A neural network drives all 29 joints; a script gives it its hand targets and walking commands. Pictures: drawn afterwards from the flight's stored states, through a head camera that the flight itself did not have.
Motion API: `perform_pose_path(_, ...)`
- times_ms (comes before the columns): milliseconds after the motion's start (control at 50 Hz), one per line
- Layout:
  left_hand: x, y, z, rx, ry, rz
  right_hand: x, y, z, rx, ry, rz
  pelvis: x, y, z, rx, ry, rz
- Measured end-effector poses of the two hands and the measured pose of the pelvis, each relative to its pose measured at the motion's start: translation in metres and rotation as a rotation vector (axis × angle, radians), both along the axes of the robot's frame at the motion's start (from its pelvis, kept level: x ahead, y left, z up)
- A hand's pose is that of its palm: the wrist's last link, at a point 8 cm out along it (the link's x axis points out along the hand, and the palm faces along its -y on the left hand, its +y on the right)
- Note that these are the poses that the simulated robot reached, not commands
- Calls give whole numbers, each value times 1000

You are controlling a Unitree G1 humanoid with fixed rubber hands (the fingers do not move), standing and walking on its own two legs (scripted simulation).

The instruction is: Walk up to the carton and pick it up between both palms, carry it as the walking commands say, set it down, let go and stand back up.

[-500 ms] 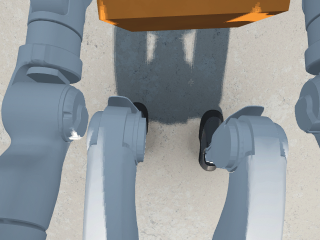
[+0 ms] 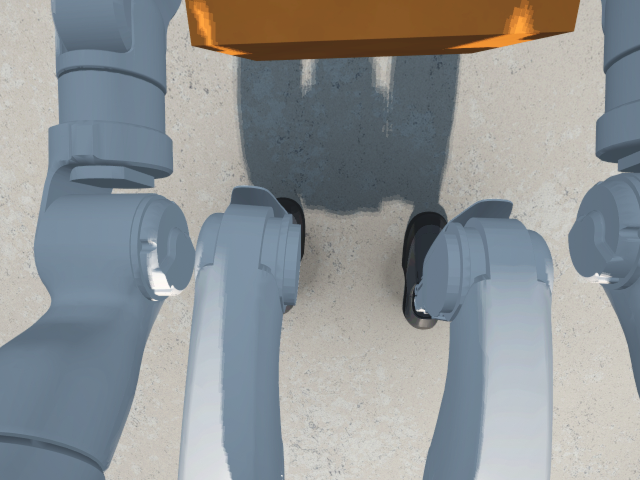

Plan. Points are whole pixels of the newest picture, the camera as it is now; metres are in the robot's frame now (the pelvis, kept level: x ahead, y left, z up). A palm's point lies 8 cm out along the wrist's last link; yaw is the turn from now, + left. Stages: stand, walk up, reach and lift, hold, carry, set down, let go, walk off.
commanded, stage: reach and lift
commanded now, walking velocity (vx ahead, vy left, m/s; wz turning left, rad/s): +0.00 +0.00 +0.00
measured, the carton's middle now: out of the picture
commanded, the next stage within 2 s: none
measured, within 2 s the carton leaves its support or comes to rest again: neither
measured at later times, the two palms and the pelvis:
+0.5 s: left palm out of the picture +0.52 +0.20 -0.08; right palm out of the picture +0.56 -0.15 -0.07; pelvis -0.02 -0.01 +0.05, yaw +0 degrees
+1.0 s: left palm out of the picture +0.50 +0.19 -0.01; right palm out of the picture +0.54 -0.16 +0.00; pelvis -0.03 +0.00 +0.10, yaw +0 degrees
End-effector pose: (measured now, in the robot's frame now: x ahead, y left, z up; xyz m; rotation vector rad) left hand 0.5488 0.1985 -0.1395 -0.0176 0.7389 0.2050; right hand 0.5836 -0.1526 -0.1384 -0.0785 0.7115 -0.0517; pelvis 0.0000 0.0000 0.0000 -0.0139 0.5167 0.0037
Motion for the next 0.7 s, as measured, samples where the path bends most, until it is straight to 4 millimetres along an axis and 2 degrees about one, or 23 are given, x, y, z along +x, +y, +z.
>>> perform_pose_path(160,-4,-5,25,-18,-28,13,1,-4,33,5,-25,-7,-7,-5,18,8,-6,-8)
perform_pose_path(400,-22,-2,47,-26,-24,30,-14,-1,55,3,-20,4,-14,-9,39,10,-15,-4)
perform_pose_path(700,-30,-5,97,-22,-39,15,-29,-5,103,4,-33,-11,-27,-3,67,4,-61,-5)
